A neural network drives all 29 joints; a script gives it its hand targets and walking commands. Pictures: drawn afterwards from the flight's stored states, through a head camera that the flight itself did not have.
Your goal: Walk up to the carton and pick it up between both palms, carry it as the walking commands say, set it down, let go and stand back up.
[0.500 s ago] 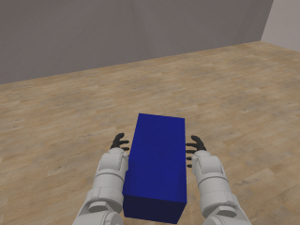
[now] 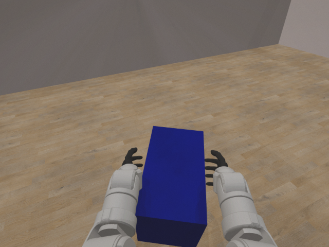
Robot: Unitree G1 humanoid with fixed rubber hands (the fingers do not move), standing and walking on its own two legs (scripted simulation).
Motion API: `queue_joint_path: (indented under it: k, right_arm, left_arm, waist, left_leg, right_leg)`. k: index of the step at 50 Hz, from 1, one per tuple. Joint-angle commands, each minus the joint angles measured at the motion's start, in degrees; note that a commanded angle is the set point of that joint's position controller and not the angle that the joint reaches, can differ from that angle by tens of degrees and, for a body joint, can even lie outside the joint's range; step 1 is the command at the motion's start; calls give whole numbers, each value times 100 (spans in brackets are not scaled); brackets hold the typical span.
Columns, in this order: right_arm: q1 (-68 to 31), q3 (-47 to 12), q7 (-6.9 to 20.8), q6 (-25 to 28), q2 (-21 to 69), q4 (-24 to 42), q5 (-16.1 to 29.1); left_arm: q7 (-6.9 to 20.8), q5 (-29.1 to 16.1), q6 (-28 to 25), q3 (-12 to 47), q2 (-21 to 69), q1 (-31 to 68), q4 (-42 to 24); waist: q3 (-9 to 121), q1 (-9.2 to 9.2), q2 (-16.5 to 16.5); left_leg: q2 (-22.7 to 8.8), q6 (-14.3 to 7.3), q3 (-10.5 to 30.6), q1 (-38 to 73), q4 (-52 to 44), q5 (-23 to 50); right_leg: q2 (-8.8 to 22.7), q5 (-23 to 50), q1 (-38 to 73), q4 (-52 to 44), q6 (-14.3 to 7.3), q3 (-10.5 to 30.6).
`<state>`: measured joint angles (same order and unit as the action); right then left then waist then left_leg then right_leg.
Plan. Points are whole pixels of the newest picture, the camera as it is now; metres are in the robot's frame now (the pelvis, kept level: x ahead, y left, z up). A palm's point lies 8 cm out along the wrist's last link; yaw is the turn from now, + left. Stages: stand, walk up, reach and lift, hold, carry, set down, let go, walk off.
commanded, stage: hold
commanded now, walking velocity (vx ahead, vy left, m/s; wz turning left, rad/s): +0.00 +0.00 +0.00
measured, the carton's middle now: (172, 182) +0.34 +0.00 -0.02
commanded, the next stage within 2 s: carry in 0.32 s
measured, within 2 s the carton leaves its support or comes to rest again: neither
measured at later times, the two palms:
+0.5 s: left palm (133, 171) +0.31 +0.11 +0.07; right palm (224, 174) +0.31 -0.13 +0.06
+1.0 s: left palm (199, 140) +0.37 -0.07 +0.12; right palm (299, 173) +0.27 -0.28 +0.11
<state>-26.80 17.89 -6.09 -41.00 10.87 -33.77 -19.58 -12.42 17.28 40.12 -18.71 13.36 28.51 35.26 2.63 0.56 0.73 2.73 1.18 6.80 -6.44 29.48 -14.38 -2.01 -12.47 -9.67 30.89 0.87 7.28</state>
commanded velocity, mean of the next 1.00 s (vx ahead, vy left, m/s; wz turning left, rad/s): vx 0.00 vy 0.00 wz -0.43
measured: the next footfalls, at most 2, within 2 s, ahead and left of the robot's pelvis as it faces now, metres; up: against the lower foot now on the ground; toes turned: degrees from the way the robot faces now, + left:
left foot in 1.22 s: +0.02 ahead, +0.07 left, +0.00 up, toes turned -26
right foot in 1.76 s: -0.22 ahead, -0.18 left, +0.00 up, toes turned -59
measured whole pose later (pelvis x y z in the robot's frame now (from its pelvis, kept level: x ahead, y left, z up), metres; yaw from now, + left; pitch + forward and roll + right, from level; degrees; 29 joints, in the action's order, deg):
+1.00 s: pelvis -0.06 -0.01 -0.02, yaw -25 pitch +5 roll +1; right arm -61.8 18.8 -19.7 -71.8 5.6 -25.9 -8.3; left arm -21.9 3.7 72.4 -21.4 3.5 61.8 23.7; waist -3.2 1.4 0.4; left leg -8.3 1.3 -11.2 -28.2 43.3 -19.3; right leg -0.6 -14.3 -36.5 39.3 -2.3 -7.1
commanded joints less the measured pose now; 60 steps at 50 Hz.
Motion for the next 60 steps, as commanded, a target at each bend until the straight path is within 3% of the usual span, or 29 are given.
queue_joint_path:
  k: [1,15,16,18,19,20,21,22,23,24,26,28,29,30,31,32,35,39,40,41,42,43,47,49,50,51,54,56,60]
  right_arm:
    - [-3908,-2634,1679,327,6733,325,1851]
    - [-3713,-2993,1629,253,6870,653,2017]
    - [-4242,-3166,1658,305,6641,838,2153]
    - [-4616,-3186,1628,286,6733,911,2234]
    - [-4334,-3303,1596,211,6743,881,2338]
    - [-4289,-3484,1551,141,6715,1071,2475]
    - [-4268,-3678,1500,46,6686,1265,2635]
    - [-4210,-3739,1444,-63,6638,1328,2739]
    - [-4213,-3794,1372,-202,6557,1475,2849]
    - [-4708,-3833,1275,-314,6366,1604,2939]
    - [-5386,-3860,1085,-595,6057,1743,3054]
    - [-5520,-3797,955,-987,5869,1922,3252]
    - [-5644,-3779,877,-1203,5820,2037,3408]
    - [-5863,-3755,808,-1418,5774,2176,3560]
    - [-6510,-3710,738,-1587,5656,2322,3765]
    - [-7080,-3616,678,-1759,5583,2147,3936]
    - [-7441,-3299,693,-2216,5889,1820,4351]
    - [-7775,-2609,776,-2635,6440,1513,4516]
    - [-8078,-2485,757,-2673,6478,1601,4512]
    - [-8430,-2308,701,-2652,6424,1677,4481]
    - [-8677,-2086,619,-2639,6276,1737,4410]
    - [-8436,-1938,585,-2698,6163,1731,4320]
    - [-7735,-1328,515,-2831,5822,1418,3697]
    - [-7906,-1432,458,-2801,5859,1466,3660]
    - [-8027,-1655,488,-2807,5971,1658,3808]
    - [-7821,-1773,545,-2871,6078,1643,3871]
    - [-7148,-1949,729,-2892,6358,1593,4008]
    - [-7503,-2329,812,-2868,6604,1898,4258]
    - [-8594,-2931,795,-2663,6531,2688,4673]
  left_arm:
    - [2335,-1726,-232,2632,6131,3722,-352]
    - [2429,-1865,-203,2948,6035,3601,-709]
    - [2407,-1975,-137,3224,6286,3561,-904]
    - [2358,-2137,-110,3322,6171,4106,-1135]
    - [2317,-2158,-56,3352,5991,4033,-1171]
    - [2280,-2318,41,3536,6007,4002,-1247]
    - [2251,-2551,164,3789,6094,4092,-1484]
    - [2225,-2733,317,3918,6156,4211,-1690]
    - [2203,-2855,506,3987,6114,4172,-1834]
    - [2170,-3036,628,4021,5903,4610,-1866]
    - [2065,-3433,955,4120,5650,5292,-1859]
    - [1965,-3790,1368,4179,5655,5451,-1996]
    - [1922,-3950,1603,4144,5655,5507,-2016]
    - [1882,-4085,1841,4047,5558,5685,-1989]
    - [1828,-4233,2004,3926,5323,6280,-1980]
    - [1734,-4184,2143,3672,5225,6275,-1661]
    - [1455,-3927,2511,2876,5028,6247,-1537]
    - [1242,-3851,2795,2173,5054,7523,-2237]
    - [1214,-3903,2860,2096,5074,8007,-2354]
    - [1192,-4026,2922,2078,5036,8743,-2597]
    - [1168,-4071,2987,2073,4981,9124,-2581]
    - [1157,-3959,3055,2031,5094,8765,-2298]
    - [1224,-3907,3220,1819,5369,7621,-1185]
    - [1334,-3881,3216,1695,5474,7363,-884]
    - [1380,-3862,3219,1703,5519,7316,-890]
    - [1426,-3750,3251,1620,5616,6837,-694]
    - [1456,-3404,3153,1394,5682,6306,-880]
    - [1430,-3388,3090,1540,5709,6572,-1264]
    - [1332,-3548,2916,2063,5634,7588,-2176]
  waist:
    - [1464,-1,-128]
    - [1431,4,-207]
    - [1513,49,-526]
    - [1353,-3,-886]
    - [1638,-45,-989]
    - [1900,-86,-887]
    - [2185,-129,-337]
    - [2449,-134,781]
    - [2606,-50,1329]
    - [2641,-33,988]
    - [2422,-2,779]
    - [2317,59,825]
    - [2411,97,511]
    - [2461,97,-487]
    - [2514,-8,-1756]
    - [2833,13,-1692]
    - [2989,55,-850]
    - [3904,-93,-1011]
    - [3978,-157,-632]
    - [4059,-194,576]
    - [3951,-172,1526]
    - [3870,-161,1588]
    - [3766,-58,575]
    - [3809,1,-67]
    - [3901,-34,-876]
    - [3861,-22,-1269]
    - [3788,59,-669]
    - [3867,40,-782]
    - [4079,-59,-1281]
  left_leg:
    - [202,-52,-245,-256,-724,339]
    - [250,-103,-232,-365,-655,119]
    - [-423,-238,-145,-668,325,-393]
    - [-159,-331,-422,-554,973,-1206]
    - [-176,-334,-485,-288,618,-1195]
    - [-403,-369,-296,32,335,-1009]
    - [-976,-496,355,461,-84,-632]
    - [-1934,-810,1448,730,-482,259]
    - [-2608,-1181,1713,666,-309,1220]
    - [-2640,-1328,1359,489,-126,1367]
    - [-2319,-1128,612,-297,59,1317]
    - [-2000,-666,-198,-1092,467,1244]
    - [-1801,-372,-478,-1411,952,878]
    - [-1298,1,-981,-1927,1866,353]
    - [-479,381,-1245,-3072,2578,-1531]
    - [-387,328,-672,-3191,2739,-1965]
    - [-229,323,-918,-2684,2277,-1746]
    - [-378,49,-1143,-548,232,-489]
    - [-824,-148,-836,248,-108,3]
    - [-1688,-627,117,668,-45,823]
    - [-2438,-1148,551,726,357,2244]
    - [-2664,-1325,412,825,413,2686]
    - [-2225,-667,-937,393,1110,3357]
    - [-1703,-37,-1207,-987,1612,1372]
    - [-1258,263,-1302,-2028,2073,-581]
    - [-848,451,-1324,-2974,2420,-1812]
    - [-605,401,-1137,-3233,2731,-1880]
    - [-576,343,-1009,-2983,2401,-1610]
    - [-471,-75,-1382,-608,596,-1220]
  right_leg:
    - [-199,323,919,-584,-84,-324]
    - [-156,145,972,-586,-54,-254]
    - [836,217,-512,-487,-406,647]
    - [1003,-490,-1697,-782,-529,1436]
    - [995,-98,-1734,-745,-470,1430]
    - [820,355,-1979,-436,-318,1142]
    - [478,513,-2348,268,-70,609]
    - [-3,-66,-2722,1617,103,-173]
    - [127,-1386,-2814,2641,53,-519]
    - [313,-1645,-2780,2591,54,-541]
    - [359,-1770,-2295,1913,-44,-706]
    - [182,-1114,-1369,964,-147,-989]
    - [248,-667,-871,406,-255,-682]
    - [959,101,-472,-489,-503,558]
    - [2082,2150,197,-488,-897,2334]
    - [1925,2510,381,-301,-1145,2328]
    - [1563,2320,167,-293,-1009,1703]
    - [1093,1898,-734,-14,-370,432]
    - [800,1379,-1388,228,-96,-51]
    - [310,481,-2020,1000,102,-758]
    - [289,-1264,-2509,1515,-3,-1006]
    - [487,-1486,-2680,1519,-119,-904]
    - [297,-463,-1384,425,-267,-1253]
    - [804,848,93,-326,-424,-296]
    - [1515,2766,934,-98,-699,675]
    - [1787,4016,1560,216,-942,1080]
    - [1849,3065,1553,-160,-1108,1339]
    - [1801,2775,1234,-317,-1017,1355]
    - [1095,1416,-264,-1030,-51,251]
